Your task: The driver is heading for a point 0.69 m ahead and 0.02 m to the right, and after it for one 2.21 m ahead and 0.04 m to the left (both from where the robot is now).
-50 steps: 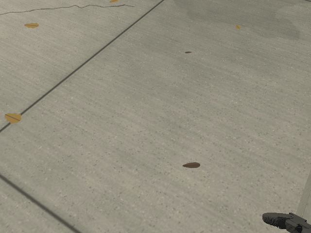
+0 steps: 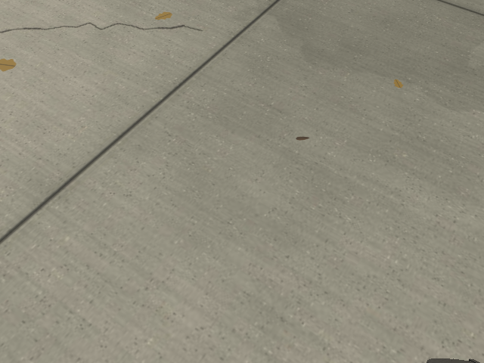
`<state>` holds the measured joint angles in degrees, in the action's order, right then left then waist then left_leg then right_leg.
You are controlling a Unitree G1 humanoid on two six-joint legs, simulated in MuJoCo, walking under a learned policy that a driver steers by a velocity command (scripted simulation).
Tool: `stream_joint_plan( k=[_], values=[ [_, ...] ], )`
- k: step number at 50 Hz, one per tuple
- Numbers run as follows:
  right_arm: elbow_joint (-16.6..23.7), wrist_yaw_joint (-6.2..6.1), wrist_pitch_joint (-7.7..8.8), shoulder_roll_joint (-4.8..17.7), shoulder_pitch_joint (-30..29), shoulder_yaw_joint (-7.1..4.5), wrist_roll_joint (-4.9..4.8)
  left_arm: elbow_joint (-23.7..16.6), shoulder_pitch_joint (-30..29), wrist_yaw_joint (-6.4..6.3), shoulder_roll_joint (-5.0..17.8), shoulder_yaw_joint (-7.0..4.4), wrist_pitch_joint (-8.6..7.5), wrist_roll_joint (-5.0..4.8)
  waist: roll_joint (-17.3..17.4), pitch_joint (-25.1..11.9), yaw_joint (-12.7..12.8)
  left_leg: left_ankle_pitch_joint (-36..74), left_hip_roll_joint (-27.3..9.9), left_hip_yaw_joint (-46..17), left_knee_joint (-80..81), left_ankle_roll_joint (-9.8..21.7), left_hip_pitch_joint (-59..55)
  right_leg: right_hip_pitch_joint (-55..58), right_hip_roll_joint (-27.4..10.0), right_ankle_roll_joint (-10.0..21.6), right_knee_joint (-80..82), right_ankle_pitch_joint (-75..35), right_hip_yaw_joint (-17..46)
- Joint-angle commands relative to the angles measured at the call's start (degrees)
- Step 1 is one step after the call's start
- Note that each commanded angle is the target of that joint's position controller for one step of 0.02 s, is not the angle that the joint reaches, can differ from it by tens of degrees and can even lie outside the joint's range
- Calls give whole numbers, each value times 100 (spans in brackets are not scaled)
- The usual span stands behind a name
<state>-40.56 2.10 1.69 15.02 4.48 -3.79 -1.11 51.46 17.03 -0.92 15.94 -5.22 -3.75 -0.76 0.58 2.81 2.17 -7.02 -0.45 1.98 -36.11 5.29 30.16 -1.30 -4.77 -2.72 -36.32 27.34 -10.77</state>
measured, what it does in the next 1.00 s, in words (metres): walks ahead: right foot, then left foot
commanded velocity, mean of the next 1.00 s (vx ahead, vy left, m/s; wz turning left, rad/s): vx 0.47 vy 0.00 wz -0.06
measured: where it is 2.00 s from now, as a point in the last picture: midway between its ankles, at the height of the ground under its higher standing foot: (246, 291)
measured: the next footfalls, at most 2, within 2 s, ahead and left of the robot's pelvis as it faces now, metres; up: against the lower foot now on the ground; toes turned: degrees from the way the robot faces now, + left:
right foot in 0.52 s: +0.48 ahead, -0.05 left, +0.00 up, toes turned +8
left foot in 0.98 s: +0.74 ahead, +0.13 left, +0.00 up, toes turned -14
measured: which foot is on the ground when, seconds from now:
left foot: down 0.00-0.54, up 0.56-0.96, down 0.98-1.00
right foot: up 0.00-0.50, down 0.52-0.98, up 1.00-1.00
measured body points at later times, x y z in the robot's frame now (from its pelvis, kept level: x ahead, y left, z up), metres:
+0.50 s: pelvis +0.29 +0.02 +0.01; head +0.31 +0.03 +0.46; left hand +0.48 +0.28 -0.07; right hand +0.35 -0.27 -0.11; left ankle +0.11 +0.09 -0.71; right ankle +0.44 -0.06 -0.71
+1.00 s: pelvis +0.56 +0.04 +0.01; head +0.59 +0.04 +0.46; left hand +0.61 +0.34 -0.11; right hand +0.78 -0.21 -0.04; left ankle +0.70 +0.14 -0.72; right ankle +0.44 -0.06 -0.71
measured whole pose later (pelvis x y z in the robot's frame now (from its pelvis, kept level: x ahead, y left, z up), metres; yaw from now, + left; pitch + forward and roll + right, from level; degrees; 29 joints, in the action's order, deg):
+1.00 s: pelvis +0.56 +0.04 +0.01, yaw -8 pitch +2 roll +0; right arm -35.3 0.0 6.2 14.8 0.5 -1.9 1.3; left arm 44.7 21.2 -1.6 17.5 -4.3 -0.3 -1.0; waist 0.1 1.6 5.3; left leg 0.1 2.3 -4.7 -25.0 -0.1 25.9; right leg -9.3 7.8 2.8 -36.0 25.6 14.3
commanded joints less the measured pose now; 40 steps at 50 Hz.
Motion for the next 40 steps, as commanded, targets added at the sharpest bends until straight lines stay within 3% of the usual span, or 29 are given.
stream_joint_plan(
  k=[1,2,3,4,5,9,12,14,17,21,23,24,25,26,27,28,29,30,31,32,33,35,37,40],
  values=[
    [73,-59,97,1510,2067,-451,-17,-723,56,99,415,92,-372,41,1212,-2424,-815,-1586,-1916,-5069,1953,1910,-5219,-4144,659,152,-4266,664,1515],
    [50,-39,172,1149,1888,-349,54,-884,-493,139,734,9,-470,-161,888,-1729,-919,-1108,-1733,-4226,1965,1562,-4849,-4619,373,303,-4317,159,1632],
    [101,-44,214,1008,1582,-312,37,-925,-693,106,663,43,-520,-117,461,-1272,-741,-461,-1473,-3444,1878,1345,-4130,-4520,122,397,-3914,-332,1579],
    [178,-52,221,846,1193,-268,49,-895,-776,53,669,18,-523,35,121,-946,-524,196,-1272,-2924,1906,1191,-3365,-4191,-64,382,-3402,-674,1565],
    [286,-72,230,697,971,-209,98,-884,-741,38,720,-29,-467,101,144,-847,-325,756,-1116,-2598,2017,1132,-2851,-3773,-187,363,-3086,-885,1605],
    [302,-180,259,850,1095,-245,33,-1014,-880,30,499,-5,-250,166,113,-603,-176,1600,-887,-2115,2279,1167,-2188,-3568,-86,62,-2083,-1402,1474],
    [204,-289,219,931,1373,-272,11,-1213,-1549,48,340,65,-234,172,223,-397,-371,1422,-601,-1817,2271,937,-1978,-3543,128,-71,-834,-2467,1428],
    [124,-313,211,823,1450,-229,21,-1198,-1742,131,237,129,-259,134,404,-382,-493,1131,-488,-1521,2309,744,-1952,-3227,206,-34,-49,-3240,1329],
    [-70,-281,249,824,1742,-205,38,-1298,-2156,222,272,165,-298,60,459,-159,-733,721,-677,-1556,2375,667,-2133,-3091,222,116,402,-3738,1240],
    [-310,-307,197,889,2037,-217,84,-1479,-2502,349,404,176,-345,9,383,49,-841,1504,-1168,-1654,1998,635,-3450,-3929,222,485,666,-2850,1218],
    [-332,-337,149,950,1923,-230,93,-1440,-2266,417,458,163,-356,-7,440,-69,-678,2614,-1200,-1449,1664,514,-3704,-3648,357,684,737,-2356,1078],
    [-306,-351,130,1011,1809,-237,106,-1359,-1944,421,546,121,-345,-5,522,-313,-495,3678,-1128,-1288,1337,444,-3679,-3081,551,795,726,-2181,918],
    [-274,-357,100,1035,1676,-227,120,-1185,-1320,408,695,33,-336,4,485,-724,-148,4681,-943,-1045,658,342,-3567,-2153,788,951,840,-2323,747],
    [-189,-368,98,1024,1489,-194,150,-969,-442,384,893,-57,-313,32,343,-1255,293,4620,-731,-842,-399,167,-2944,-796,581,1205,781,-2725,1105],
    [-11,-354,165,732,1729,-91,251,-896,367,354,1330,-158,-294,90,-600,-2025,356,2447,-109,-571,-2353,-184,-1263,1171,-583,1893,754,-2942,3047],
    [-61,-298,270,415,2119,23,225,-793,529,371,1252,-150,-247,-71,-1763,-2336,209,-2221,689,-608,-3949,-557,490,2351,-1478,2639,1478,-2206,5305],
    [77,-235,403,833,1725,-30,101,-836,318,345,948,-60,-214,-160,-1052,-1813,327,-2218,329,-1108,-4244,-482,1204,2107,-1350,2389,1798,-1117,5330],
    [245,-195,494,901,1128,-37,-33,-967,10,299,821,-24,-173,-84,-594,-1102,326,-1791,80,-1013,-4063,-457,1384,1365,-1144,2165,1910,-1133,4606],
    [328,-195,557,841,811,-28,35,-1009,-239,285,764,0,-157,-3,-73,-567,163,-1496,-98,-896,-3573,-453,1303,534,-910,2035,2062,-1667,4130],
    [361,-224,556,863,729,-73,178,-1050,-357,262,670,39,-167,21,84,-459,15,-1273,-256,-858,-3103,-494,1028,91,-728,1948,2157,-2237,3815],
    [402,-231,531,790,804,-74,223,-1081,-399,244,689,52,-158,48,-98,-434,-136,-1194,-300,-819,-2848,-559,765,-215,-586,1952,2247,-2636,3660],
    [436,-248,449,657,928,-52,228,-1104,-400,205,710,41,-139,1,-350,-450,-265,-1194,-351,-718,-2323,-712,574,-580,-444,1988,2352,-3063,3366],
    [547,-288,387,540,628,-4,232,-1079,-305,133,883,-13,-120,-24,-362,-353,-220,-797,-294,-562,-1629,-875,498,-978,-300,1950,2428,-3313,3057],
    [704,-285,397,361,-28,71,218,-1000,-81,52,980,-54,-41,-85,-411,-311,10,460,-68,-505,-372,-966,-13,-1411,48,1630,2342,-3141,2715]
  ],
)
